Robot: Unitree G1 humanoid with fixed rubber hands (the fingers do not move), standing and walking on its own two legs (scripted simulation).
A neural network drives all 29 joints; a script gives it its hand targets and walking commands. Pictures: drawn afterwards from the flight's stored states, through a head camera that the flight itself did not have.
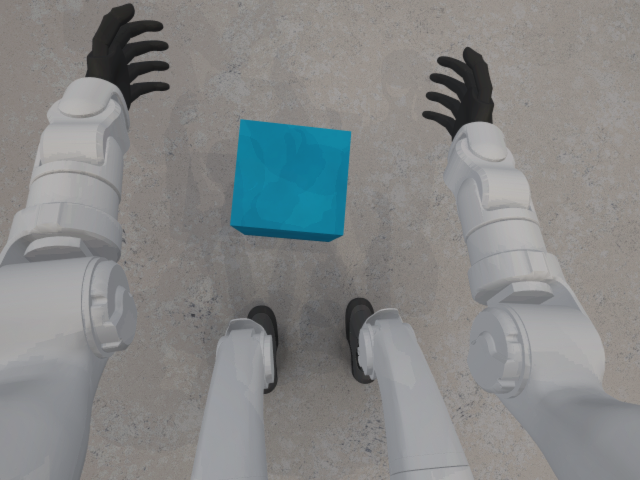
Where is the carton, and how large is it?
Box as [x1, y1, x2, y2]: [230, 119, 350, 241]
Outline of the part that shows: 240,119 230,225 244,234 329,241 342,235 350,131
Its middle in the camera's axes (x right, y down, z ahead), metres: -0.07 -0.10 +0.85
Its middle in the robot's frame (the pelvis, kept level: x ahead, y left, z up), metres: +0.50 +0.02 -0.51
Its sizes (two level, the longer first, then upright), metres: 0.210 0.200 0.250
